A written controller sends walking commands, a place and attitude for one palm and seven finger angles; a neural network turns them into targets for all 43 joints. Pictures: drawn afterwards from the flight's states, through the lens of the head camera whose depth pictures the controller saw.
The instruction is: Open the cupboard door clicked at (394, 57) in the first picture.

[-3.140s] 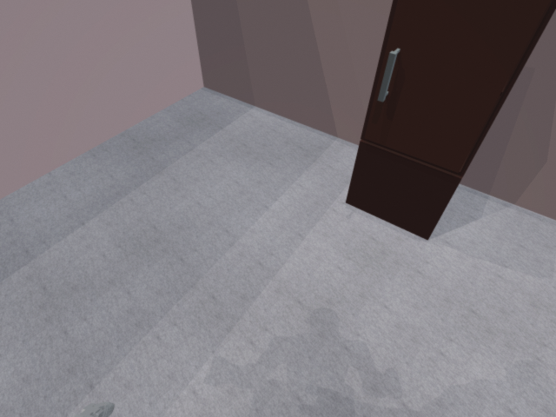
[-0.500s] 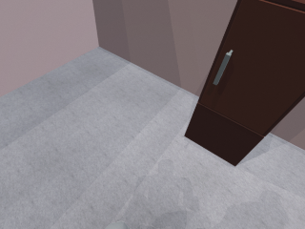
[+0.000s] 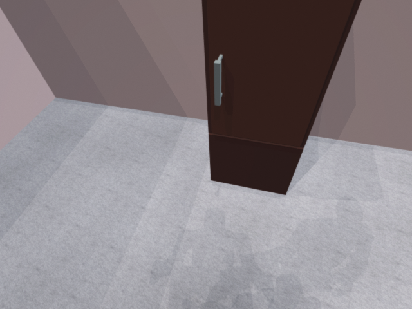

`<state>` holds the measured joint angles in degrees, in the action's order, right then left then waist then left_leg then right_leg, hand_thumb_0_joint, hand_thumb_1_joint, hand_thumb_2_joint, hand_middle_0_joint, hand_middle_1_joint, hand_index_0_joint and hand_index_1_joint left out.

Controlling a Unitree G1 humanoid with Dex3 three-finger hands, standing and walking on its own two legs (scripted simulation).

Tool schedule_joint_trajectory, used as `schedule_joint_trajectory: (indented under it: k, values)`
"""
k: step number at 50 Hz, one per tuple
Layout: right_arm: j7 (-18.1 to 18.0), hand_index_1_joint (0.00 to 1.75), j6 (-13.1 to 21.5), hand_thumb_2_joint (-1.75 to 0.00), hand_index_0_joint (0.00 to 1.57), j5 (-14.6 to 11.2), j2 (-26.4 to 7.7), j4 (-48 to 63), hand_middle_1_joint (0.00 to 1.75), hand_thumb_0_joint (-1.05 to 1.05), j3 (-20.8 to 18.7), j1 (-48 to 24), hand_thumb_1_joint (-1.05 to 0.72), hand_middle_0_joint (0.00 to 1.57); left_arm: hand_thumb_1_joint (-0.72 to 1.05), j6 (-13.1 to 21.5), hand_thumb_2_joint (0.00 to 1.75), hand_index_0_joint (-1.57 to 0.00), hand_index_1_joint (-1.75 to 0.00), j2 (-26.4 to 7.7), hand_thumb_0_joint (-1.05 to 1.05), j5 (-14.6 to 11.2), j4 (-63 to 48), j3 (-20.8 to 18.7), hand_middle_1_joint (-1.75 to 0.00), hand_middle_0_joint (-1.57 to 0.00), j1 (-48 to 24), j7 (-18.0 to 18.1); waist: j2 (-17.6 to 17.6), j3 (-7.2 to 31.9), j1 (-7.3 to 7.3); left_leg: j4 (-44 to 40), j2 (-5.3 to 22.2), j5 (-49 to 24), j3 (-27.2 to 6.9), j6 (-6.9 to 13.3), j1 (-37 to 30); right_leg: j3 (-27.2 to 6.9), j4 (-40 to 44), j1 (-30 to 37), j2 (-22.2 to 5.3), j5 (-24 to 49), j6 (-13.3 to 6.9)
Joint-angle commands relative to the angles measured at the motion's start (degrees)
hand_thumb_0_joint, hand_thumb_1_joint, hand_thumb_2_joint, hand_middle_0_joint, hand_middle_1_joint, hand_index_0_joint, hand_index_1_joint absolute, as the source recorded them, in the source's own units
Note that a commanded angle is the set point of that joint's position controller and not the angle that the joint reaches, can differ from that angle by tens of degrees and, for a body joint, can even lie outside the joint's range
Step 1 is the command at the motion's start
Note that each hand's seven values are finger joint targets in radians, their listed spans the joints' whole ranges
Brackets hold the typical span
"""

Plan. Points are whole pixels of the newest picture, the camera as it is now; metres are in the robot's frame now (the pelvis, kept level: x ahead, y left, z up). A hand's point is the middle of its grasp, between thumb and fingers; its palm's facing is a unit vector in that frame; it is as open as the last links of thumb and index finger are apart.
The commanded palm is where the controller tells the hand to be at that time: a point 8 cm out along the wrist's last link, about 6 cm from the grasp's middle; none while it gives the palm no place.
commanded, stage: turn to face it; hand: left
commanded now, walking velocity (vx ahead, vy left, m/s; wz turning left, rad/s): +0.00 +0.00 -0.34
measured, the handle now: (219, 80) +0.84 +0.00 -0.03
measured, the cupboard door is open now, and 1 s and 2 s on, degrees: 0 0 0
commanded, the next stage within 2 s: take the last steps up to it in 0.30 s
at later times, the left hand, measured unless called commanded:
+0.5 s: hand out of the picture +0.10 +0.19 -0.17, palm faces -0.10 -0.98 -0.15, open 7.4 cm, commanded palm none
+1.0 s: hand (176, 278) +0.21 +0.09 -0.15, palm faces -0.19 -0.96 -0.19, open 7.3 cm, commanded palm none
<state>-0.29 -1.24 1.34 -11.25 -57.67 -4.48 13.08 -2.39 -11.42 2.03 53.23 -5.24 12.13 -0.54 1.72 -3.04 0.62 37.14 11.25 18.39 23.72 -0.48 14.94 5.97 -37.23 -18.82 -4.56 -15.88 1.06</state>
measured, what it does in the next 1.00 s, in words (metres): walks ahead: left foot, then right foot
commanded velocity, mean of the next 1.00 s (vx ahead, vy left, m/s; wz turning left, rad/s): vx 0.18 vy -0.02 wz -0.14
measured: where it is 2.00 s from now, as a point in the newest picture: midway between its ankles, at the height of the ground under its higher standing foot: (244, 307)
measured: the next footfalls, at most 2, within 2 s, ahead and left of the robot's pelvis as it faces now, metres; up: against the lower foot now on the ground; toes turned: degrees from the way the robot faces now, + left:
left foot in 0.42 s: +0.06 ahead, +0.12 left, +0.00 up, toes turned -2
right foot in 0.90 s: +0.13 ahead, -0.16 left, +0.00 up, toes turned -21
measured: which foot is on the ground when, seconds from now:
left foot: down 0.00-0.00, up 0.02-0.40, down 0.42-0.92, up 0.94-1.00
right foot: down 0.00-0.44, up 0.46-0.88, down 0.90-1.00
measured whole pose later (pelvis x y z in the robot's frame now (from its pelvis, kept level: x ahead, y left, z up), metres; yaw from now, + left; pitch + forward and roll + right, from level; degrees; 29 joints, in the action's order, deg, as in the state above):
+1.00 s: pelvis +0.09 -0.06 +0.01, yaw -12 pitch -1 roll +0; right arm 0.1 -0.9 1.2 -8.5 -67.5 -2.7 26.1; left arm 3.2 -7.9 0.9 58.9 -3.2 9.7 -0.6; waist 2.0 -2.2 2.5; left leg 55.0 6.2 26.5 4.6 -0.1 15.8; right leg 8.9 -32.7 -15.6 -2.1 -16.2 -2.7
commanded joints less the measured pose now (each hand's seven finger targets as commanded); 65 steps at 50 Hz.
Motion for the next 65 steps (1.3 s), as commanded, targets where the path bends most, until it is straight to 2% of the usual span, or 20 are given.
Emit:
schedule_joint_trajectory:
  k: [1,4,8,15,19,20,22,23,25,28,34,38,43,44,45,46,47,49,53,65]
  values:
    - [-0.3,0.3,-0.1,-0.9,0.2,-0.6,-3.8,7.7,0.3,0.0,-0.1,-3.6,-0.9,0.2,0.9,2.0,0.9,-0.2,-0.3,-13.7,0.0,-0.7,-1.0,-2.0,-0.3,-0.2,10.5,2.2,-17.5,5.4,-5.48,26.0,-3.0,17.3,-17.4,-2.8,18.0,-25.7,19.7,10.7,-19.5,26.1,-12.9]
    - [-0.2,0.3,-0.8,-0.9,0.2,-0.1,-4.4,5.7,0.3,0.0,-0.4,-2.0,-0.9,0.2,0.9,2.0,0.9,-0.2,-0.3,-9.7,0.0,-0.7,-3.1,-1.2,-0.3,-0.2,0.9,2.6,-12.8,4.1,-1.45,31.0,-2.7,5.5,-21.6,-3.0,19.2,-19.6,20.3,7.2,-12.4,12.6,-9.9]
    - [-0.5,0.3,-0.5,-0.9,0.2,-0.1,-4.0,3.8,0.3,0.0,-0.1,1.1,-0.9,0.2,0.9,2.5,0.9,-0.2,-0.3,-8.5,0.0,-0.8,-2.9,-0.6,-0.3,-0.2,0.1,2.2,-8.7,6.6,-0.38,25.2,-4.4,1.7,-21.3,-4.2,16.0,-14.2,17.9,10.3,-9.0,21.8,-9.2]
    - [-1.3,0.3,0.0,-0.9,0.2,-0.7,-2.9,4.8,0.3,0.0,0.8,-1.7,-0.9,0.2,0.9,1.9,0.9,-0.2,-0.3,-10.2,0.0,-0.4,-0.9,-1.2,-0.3,-0.2,1.9,1.9,-8.3,6.0,-2.3,9.0,-6.6,7.0,-20.5,-3.8,10.5,-19.5,17.3,11.4,-10.4,23.9,-12.4]
    - [-1.9,0.3,0.8,-0.9,0.2,-1.0,-2.8,2.5,0.3,0.0,1.1,5.1,-0.9,0.2,0.9,1.2,0.9,-0.2,-0.3,-9.5,0.0,-1.1,-0.8,-1.0,-0.3,-0.2,-1.9,1.8,-7.8,6.1,1.28,-9.3,-7.9,-4.2,-19.3,-2.6,-3.9,-18.8,13.3,3.9,-7.1,19.6,-8.7]
    - [-2.1,0.3,1.3,-0.9,0.2,-0.9,-4.3,1.7,0.3,0.0,1.1,7.0,-0.9,0.2,0.9,1.0,0.9,-0.2,-0.3,-7.2,0.0,-1.4,-1.2,-0.5,-0.3,-0.2,-1.7,1.6,-2.6,6.8,1.7,-14.9,-5.3,-7.5,-21.6,-1.5,-9.9,-15.8,10.0,-0.3,-3.5,14.2,-6.0]
    - [-2.1,0.3,1.3,-0.9,0.2,0.4,-11.8,3.4,0.3,0.0,0.0,6.1,-0.9,0.2,0.9,0.7,0.9,-0.2,-0.3,-3.0,0.0,-1.4,-2.4,0.3,-0.3,-0.2,-1.4,0.9,17.7,2.7,1.74,-26.4,13.6,0.0,-43.1,7.2,-7.1,-4.9,-8.6,-11.5,6.2,-15.5,-0.2]
    - [-2.1,0.3,1.3,-0.9,0.2,0.7,-11.7,3.9,0.3,0.0,0.2,4.8,-0.9,0.2,0.9,0.3,0.9,-0.2,-0.3,-4.6,0.0,-0.7,-2.5,-0.1,-0.3,-0.2,-3.0,0.7,13.8,0.3,2.08,-28.8,15.2,9.1,-45.0,9.1,-2.7,-7.9,-16.7,-12.1,4.5,-15.2,-0.3]
    - [-2.4,0.3,2.1,-0.9,0.2,0.7,-7.8,3.8,0.3,0.0,1.2,2.4,-0.9,0.2,0.9,0.2,0.9,-0.2,-0.3,-5.7,0.0,0.2,-0.5,-0.9,-0.3,-0.2,-2.0,-0.3,9.1,-3.6,0.26,-30.1,9.0,13.0,-38.1,6.2,-0.6,-8.6,-24.5,-14.4,3.6,-7.8,-0.2]
    - [-2.2,0.3,3.5,-0.9,0.2,0.3,-6.5,2.7,0.3,0.0,1.3,4.6,-0.9,0.2,0.9,1.4,0.9,-0.2,-0.3,-3.3,0.0,-0.1,1.4,-0.1,-0.3,-0.2,0.1,-1.3,5.2,-0.8,0.22,-27.6,4.7,2.1,-29.3,5.6,-9.2,-6.0,-25.7,-17.1,2.8,-1.4,0.6]
    - [-2.1,0.3,4.5,-0.9,0.2,0.4,-5.6,-2.0,0.3,0.0,0.8,14.3,-0.9,0.2,0.9,2.1,0.9,-0.2,-0.3,-1.7,0.0,-0.3,1.0,1.1,-0.3,-0.2,-4.5,-1.3,5.2,-1.1,3.06,-25.7,7.3,-14.6,-27.4,8.5,-17.1,-3.8,-16.2,-18.2,0.0,-2.1,1.1]
    - [-1.6,0.3,4.2,-0.9,0.2,0.7,-5.7,-3.9,0.3,0.0,0.4,15.1,-0.9,0.2,0.9,2.4,0.9,-0.2,-0.3,-0.9,0.0,-0.6,1.0,1.7,-0.3,-0.2,-7.4,-1.4,7.5,-3.3,3.77,-26.1,7.5,-10.8,-25.4,8.6,-12.8,-1.3,-5.9,-12.3,-0.5,-3.8,0.5]
    - [-1.1,0.3,3.7,-0.9,0.2,0.6,-5.9,-4.8,0.3,0.0,0.4,12.1,-0.9,0.2,0.9,3.6,0.9,-0.2,-0.3,-1.3,0.0,-0.7,4.1,1.2,-0.3,-0.2,-0.5,-1.2,5.7,-1.4,-0.7,-18.8,5.0,-5.5,-22.2,5.9,-3.3,2.3,8.3,6.2,2.6,1.6,-0.9]
    - [-0.8,0.3,3.8,-0.9,0.2,0.2,-4.8,-5.1,0.3,0.0,0.6,11.7,-0.9,0.2,0.9,4.2,0.9,-0.2,-0.3,-3.0,0.0,-0.5,6.2,0.6,-0.3,-0.2,5.4,-0.9,1.4,1.4,-3.54,-11.2,2.1,-6.3,-19.2,4.1,0.3,1.1,11.6,15.2,2.4,3.4,-1.9]
    - [-0.3,0.3,4.1,-0.9,0.2,-0.5,-2.4,-4.5,0.3,0.0,1.2,11.9,-0.9,0.2,0.9,5.1,0.9,-0.2,-0.3,-7.7,0.0,-0.1,8.5,-0.4,-0.3,-0.2,12.5,-0.2,-9.1,5.8,-6.52,2.8,-2.1,-0.2,-13.8,1.6,10.6,-10.5,16.1,27.5,-8.0,-5.0,-5.3]
    - [-0.1,0.3,4.1,-0.9,0.2,-0.7,-0.1,-1.7,0.3,0.0,2.0,9.2,-0.9,0.2,0.9,5.2,0.9,-0.2,-0.3,-13.4,0.0,-0.7,9.8,-1.3,-0.3,-0.2,18.4,0.5,-21.4,6.5,-7.99,18.7,-7.8,16.8,-13.9,0.3,21.5,-30.0,24.3,30.2,-20.1,-9.6,-10.1]
    - [0.0,0.3,3.6,-0.9,0.2,-0.2,-2.3,-0.8,0.3,0.0,1.3,6.2,-0.9,0.2,0.9,4.9,0.9,-0.2,-0.3,-12.4,0.0,-1.4,9.8,-1.0,-0.3,-0.2,17.9,0.9,-15.2,4.1,-7.89,25.9,-6.2,14.7,-20.3,1.1,23.3,-30.6,27.6,24.8,-20.6,-13.0,-11.3]
    - [0.2,0.3,3.3,-0.9,0.2,-0.1,-1.4,-2.5,0.3,0.0,0.7,5.9,-0.9,0.2,0.9,5.3,0.9,-0.2,-0.3,-7.3,0.0,-1.3,8.3,0.0,-0.3,-0.2,9.8,1.3,-12.3,-2.0,-4.37,30.5,-3.1,4.9,-21.8,1.5,22.9,-24.5,29.3,14.6,-17.6,-16.3,-9.7]
    - [0.5,0.3,2.2,-0.9,0.2,0.4,2.1,-4.3,0.3,0.0,0.8,9.5,-0.9,0.2,0.9,6.6,0.9,-0.2,-0.3,-0.8,0.0,-0.7,7.5,1.8,-0.3,-0.2,7.6,1.7,-4.4,-3.4,0.08,25.4,-2.7,-3.1,-20.7,-0.4,17.3,-8.8,28.1,8.3,-12.0,6.8,-8.5]
    - [1.7,0.3,2.9,-0.9,0.2,-0.2,0.7,1.7,0.3,0.0,1.5,-4.9,-0.9,0.2,0.9,7.0,0.9,-0.2,-0.3,-4.2,0.0,-0.5,10.8,2.1,-0.3,-0.2,12.9,2.0,-7.1,-4.1,-1.91,2.5,-5.2,-5.8,-17.6,0.5,13.7,-5.3,23.3,14.4,-12.1,24.8,-9.6]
